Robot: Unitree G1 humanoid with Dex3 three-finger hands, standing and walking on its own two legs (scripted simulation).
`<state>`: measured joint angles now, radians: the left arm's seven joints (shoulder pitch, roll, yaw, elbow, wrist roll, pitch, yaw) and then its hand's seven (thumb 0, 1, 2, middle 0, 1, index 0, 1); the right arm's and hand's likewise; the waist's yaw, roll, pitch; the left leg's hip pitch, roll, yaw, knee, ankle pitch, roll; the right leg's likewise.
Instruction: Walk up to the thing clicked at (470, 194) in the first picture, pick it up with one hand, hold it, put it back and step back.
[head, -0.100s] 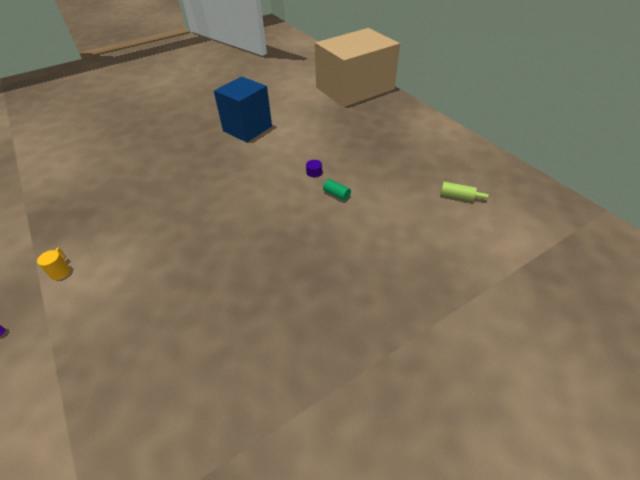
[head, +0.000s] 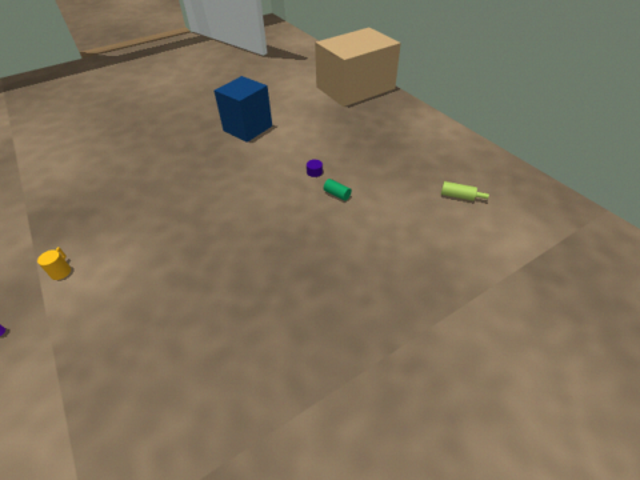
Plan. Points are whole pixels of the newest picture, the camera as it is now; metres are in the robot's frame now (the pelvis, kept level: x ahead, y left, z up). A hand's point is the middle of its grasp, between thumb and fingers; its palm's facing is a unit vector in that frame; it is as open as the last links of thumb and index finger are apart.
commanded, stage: stand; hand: left
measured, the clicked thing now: (465, 192) +1.46 -0.65 -0.75
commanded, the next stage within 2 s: walk up in 1.02 s
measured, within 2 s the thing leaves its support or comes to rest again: neither
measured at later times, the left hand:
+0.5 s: hand out of the picture +0.08 +0.25 -0.16, palm faces -0.02 -0.94 -0.33, open 7.4 cm
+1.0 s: hand out of the picture +0.08 +0.26 -0.15, palm faces -0.02 -0.94 -0.34, open 7.4 cm
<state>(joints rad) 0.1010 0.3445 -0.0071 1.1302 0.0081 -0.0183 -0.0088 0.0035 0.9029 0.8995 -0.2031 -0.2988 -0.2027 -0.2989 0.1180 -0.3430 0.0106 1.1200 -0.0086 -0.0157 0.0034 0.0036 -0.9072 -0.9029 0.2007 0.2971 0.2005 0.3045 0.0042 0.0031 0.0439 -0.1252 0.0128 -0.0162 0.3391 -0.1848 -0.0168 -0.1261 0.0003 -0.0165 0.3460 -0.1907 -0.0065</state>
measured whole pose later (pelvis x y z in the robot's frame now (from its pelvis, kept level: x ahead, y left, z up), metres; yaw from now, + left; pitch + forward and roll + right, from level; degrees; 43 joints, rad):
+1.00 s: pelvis +0.01 +0.00 +0.00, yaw +0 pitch -2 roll +0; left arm 0.11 0.35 0.00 1.13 0.01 -0.01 -0.01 0.00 0.90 0.90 -0.20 -0.30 -0.20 -0.30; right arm 0.12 -0.35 0.01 1.12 -0.01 -0.02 0.00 0.00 -0.91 -0.90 0.20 0.30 0.20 0.30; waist 0.01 0.01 0.04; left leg -0.09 0.01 -0.01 0.31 -0.19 -0.01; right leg -0.10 -0.01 -0.01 0.32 -0.19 0.00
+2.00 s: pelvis +0.33 -0.21 -0.01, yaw -21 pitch -2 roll +1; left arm 0.24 0.47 0.06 0.88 0.01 -0.03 -0.09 0.01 0.90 0.90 -0.20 -0.30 -0.20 -0.30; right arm 0.36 -0.40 -0.06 0.88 -0.01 -0.13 0.03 0.00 -0.90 -0.90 0.20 0.30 0.20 0.30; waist -0.04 -0.09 0.06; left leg -0.14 0.07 0.16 0.47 -0.28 0.00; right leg -0.52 -0.02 0.08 1.01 -0.30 -0.01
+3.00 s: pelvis +0.69 -0.45 -0.01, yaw -25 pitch -3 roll +1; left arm 0.28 0.44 0.07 0.85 0.01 -0.03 -0.08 0.00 0.90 0.90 -0.20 -0.30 -0.20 -0.30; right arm 0.35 -0.39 -0.03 0.83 -0.01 -0.11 0.04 0.00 -0.90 -0.90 0.20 0.30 0.20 0.31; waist -0.01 -0.07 0.08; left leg -0.15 0.05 0.09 0.48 -0.27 0.00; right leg -0.52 -0.10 0.03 0.87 -0.27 0.00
